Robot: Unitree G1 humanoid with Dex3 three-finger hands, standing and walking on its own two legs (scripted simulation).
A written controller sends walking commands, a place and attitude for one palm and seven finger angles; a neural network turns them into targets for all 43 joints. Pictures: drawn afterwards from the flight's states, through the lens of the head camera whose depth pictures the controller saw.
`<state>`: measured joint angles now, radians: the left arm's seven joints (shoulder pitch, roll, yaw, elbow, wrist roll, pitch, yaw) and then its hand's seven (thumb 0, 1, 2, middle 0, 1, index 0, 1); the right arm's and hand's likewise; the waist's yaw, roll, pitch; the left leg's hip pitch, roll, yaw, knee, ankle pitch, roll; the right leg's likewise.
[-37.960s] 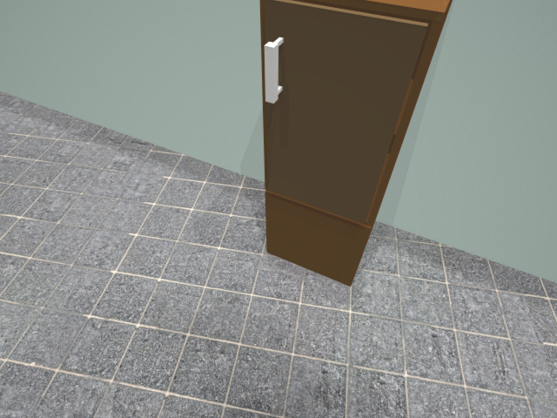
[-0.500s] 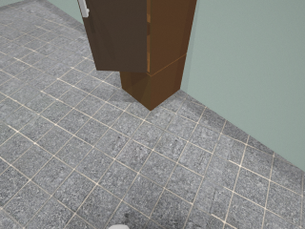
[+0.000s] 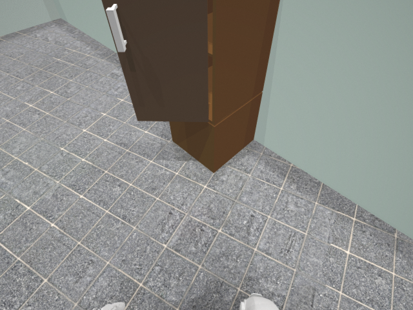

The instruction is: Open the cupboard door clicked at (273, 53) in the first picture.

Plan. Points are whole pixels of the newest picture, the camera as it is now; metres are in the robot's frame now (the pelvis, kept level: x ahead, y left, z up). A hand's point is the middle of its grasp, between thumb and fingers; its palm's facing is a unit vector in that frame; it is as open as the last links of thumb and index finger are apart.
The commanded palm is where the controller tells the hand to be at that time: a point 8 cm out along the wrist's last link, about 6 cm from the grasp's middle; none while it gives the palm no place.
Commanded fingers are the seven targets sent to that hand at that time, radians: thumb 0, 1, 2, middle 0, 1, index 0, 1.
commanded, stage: take the last steps up to it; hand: left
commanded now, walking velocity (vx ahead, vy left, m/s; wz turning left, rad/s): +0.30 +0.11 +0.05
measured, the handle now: (118, 28) +0.95 +0.33 +0.11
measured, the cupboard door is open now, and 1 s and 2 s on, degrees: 42 42 42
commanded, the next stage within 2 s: come to a stop and stand still in 0.78 s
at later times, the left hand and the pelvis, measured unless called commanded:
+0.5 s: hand out of the picture +0.11 +0.17 -0.15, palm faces +0.19 -0.97 -0.18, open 7.3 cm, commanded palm none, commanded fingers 0.00 0.90 0.90 -0.20 -0.30 -0.20 -0.30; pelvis +0.17 +0.01 +0.01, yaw +5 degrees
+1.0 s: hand (113, 200) +0.43 +0.29 -0.16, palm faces +0.07 -0.97 -0.25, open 7.3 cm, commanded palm none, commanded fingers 0.00 0.90 0.90 -0.20 -0.30 -0.20 -0.30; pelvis +0.34 +0.09 +0.00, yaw +2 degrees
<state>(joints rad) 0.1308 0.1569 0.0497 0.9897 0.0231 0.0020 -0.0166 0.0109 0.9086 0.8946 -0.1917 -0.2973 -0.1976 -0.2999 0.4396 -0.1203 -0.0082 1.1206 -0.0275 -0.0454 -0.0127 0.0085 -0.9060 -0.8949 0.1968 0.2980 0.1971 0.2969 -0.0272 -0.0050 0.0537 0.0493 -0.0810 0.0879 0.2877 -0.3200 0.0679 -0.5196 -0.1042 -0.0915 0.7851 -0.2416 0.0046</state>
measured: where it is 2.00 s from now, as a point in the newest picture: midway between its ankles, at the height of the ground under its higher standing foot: (191, 291)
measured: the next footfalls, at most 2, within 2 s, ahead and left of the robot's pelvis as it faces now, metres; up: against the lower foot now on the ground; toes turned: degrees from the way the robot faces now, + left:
right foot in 0.08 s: +0.16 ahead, -0.11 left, +0.00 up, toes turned -7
left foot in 0.62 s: +0.41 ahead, +0.24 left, +0.00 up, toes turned +4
